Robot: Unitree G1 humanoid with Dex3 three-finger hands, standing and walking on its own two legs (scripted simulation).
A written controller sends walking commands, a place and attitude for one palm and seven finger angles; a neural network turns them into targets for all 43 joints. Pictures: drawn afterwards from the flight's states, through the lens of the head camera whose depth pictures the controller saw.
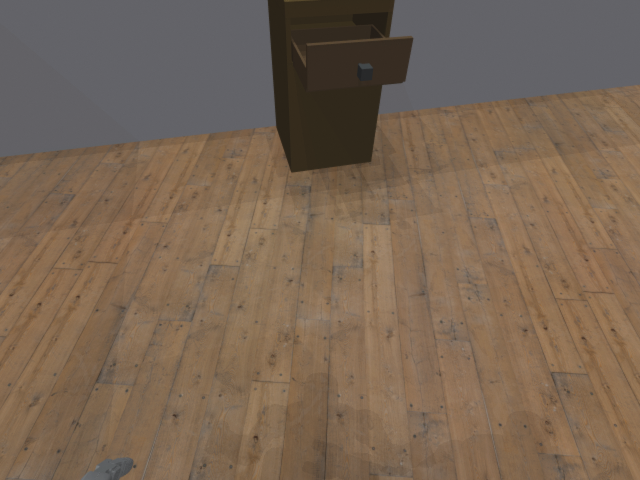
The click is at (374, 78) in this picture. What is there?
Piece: drawer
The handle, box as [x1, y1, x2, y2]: [357, 63, 372, 80]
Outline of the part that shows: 358,63 357,76 360,80 371,79 372,67 369,63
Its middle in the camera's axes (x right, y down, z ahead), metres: +0.15 -0.60 +1.37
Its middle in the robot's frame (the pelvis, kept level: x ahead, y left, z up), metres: +1.43 -0.08 -0.12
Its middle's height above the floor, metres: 0.65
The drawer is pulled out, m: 0.26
